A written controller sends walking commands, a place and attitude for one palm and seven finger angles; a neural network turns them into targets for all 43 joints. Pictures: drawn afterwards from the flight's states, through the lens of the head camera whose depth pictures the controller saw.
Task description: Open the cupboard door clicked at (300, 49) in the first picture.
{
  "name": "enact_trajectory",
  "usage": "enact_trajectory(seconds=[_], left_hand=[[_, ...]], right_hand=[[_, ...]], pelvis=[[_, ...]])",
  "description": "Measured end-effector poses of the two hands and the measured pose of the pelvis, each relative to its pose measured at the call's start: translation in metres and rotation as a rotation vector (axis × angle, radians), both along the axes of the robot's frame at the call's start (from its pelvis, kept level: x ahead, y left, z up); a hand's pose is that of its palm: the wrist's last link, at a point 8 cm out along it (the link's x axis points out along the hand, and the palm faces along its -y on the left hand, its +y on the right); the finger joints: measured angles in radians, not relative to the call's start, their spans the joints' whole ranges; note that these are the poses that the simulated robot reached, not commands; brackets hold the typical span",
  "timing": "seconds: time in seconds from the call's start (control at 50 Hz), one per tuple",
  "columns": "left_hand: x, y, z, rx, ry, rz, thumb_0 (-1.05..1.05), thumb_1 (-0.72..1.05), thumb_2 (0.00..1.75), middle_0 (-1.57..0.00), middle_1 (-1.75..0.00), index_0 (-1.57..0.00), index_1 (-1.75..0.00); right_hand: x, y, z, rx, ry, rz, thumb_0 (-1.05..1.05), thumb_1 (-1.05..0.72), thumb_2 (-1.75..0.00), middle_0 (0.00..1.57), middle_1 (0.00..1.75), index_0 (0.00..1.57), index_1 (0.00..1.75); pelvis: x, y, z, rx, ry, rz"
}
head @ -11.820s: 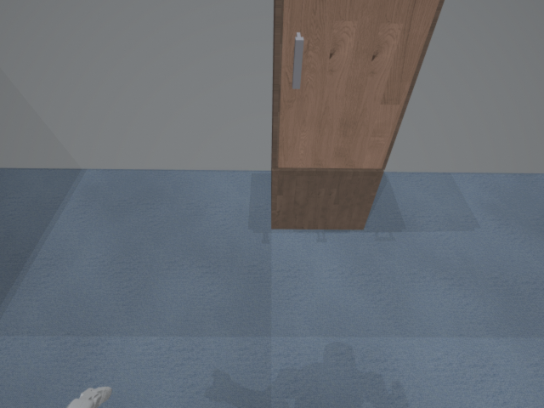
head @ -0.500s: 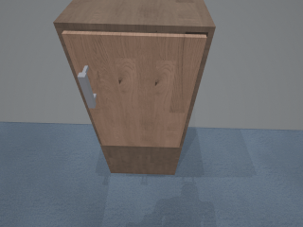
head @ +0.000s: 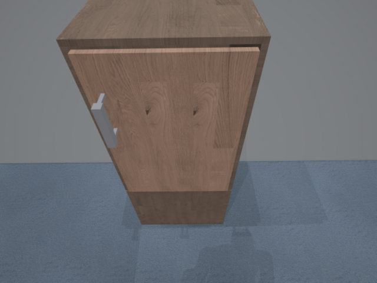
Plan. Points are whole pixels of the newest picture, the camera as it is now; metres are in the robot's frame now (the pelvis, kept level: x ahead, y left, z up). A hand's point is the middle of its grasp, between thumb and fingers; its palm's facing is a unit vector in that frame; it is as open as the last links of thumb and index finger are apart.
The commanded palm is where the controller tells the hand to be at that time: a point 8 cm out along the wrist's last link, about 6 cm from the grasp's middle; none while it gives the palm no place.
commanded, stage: come to a stop and stand still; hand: left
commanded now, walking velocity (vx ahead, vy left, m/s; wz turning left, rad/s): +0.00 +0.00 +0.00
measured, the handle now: (107, 121) +0.47 +0.24 +0.07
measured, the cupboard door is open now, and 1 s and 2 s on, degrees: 0 0 0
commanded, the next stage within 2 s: look again from close up in 0.52 s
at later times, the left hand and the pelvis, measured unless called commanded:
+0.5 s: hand out of the picture +0.02 +0.16 -0.17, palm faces +0.02 -0.97 -0.22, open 7.4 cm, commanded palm none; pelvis +0.01 -0.02 +0.01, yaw +0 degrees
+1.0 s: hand out of the picture -0.01 +0.15 -0.17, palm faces +0.03 -0.97 -0.23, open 7.4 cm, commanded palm none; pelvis -0.01 -0.03 +0.01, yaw +0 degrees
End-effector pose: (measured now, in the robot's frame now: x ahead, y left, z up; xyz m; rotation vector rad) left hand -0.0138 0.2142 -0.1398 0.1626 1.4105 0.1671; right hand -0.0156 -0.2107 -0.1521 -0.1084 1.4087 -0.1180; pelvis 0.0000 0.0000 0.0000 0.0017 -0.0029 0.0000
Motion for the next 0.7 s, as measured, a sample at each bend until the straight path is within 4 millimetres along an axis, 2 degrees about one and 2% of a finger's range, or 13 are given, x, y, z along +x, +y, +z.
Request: enact_trajectory(seconds=[0.14, 0.28, 0.52, 0.7], left_hand=[[0.027, 0.008, 0.003, 0.023, -0.045, -0.011, 0.01, 0.91, 0.90, -0.20, -0.30, -0.20, -0.30], [0.038, 0.007, 0.004, 0.026, -0.057, -0.019, 0.00, 0.91, 0.90, -0.20, -0.30, -0.20, -0.30], [0.031, -0.003, 0.003, 0.011, -0.048, -0.013, 0.00, 0.90, 0.90, -0.20, -0.30, -0.20, -0.30], [0.016, -0.009, 0.004, 0.007, -0.029, -0.002, 0.00, 0.90, 0.90, -0.20, -0.30, -0.20, -0.30]], right_hand=[[0.011, -0.005, 0.002, -0.012, -0.007, 0.004, 0.02, -0.93, -0.90, 0.20, 0.30, 0.20, 0.30], [0.022, -0.015, 0.006, -0.027, -0.015, 0.007, 0.01, -0.92, -0.90, 0.20, 0.30, 0.20, 0.30], [0.040, -0.031, 0.012, -0.051, -0.057, 0.021, 0.00, -0.91, -0.90, 0.20, 0.30, 0.20, 0.30], [0.041, -0.038, 0.014, -0.052, -0.063, 0.036, 0.00, -0.91, -0.90, 0.20, 0.30, 0.20, 0.30]], pelvis=[[0.006, -0.001, 0.002, 0.012, 0.001, -0.004], [0.010, -0.006, 0.003, 0.018, 0.003, -0.006], [0.008, -0.016, 0.005, 0.017, -0.006, -0.005], [0.002, -0.023, 0.007, 0.016, -0.008, -0.001]])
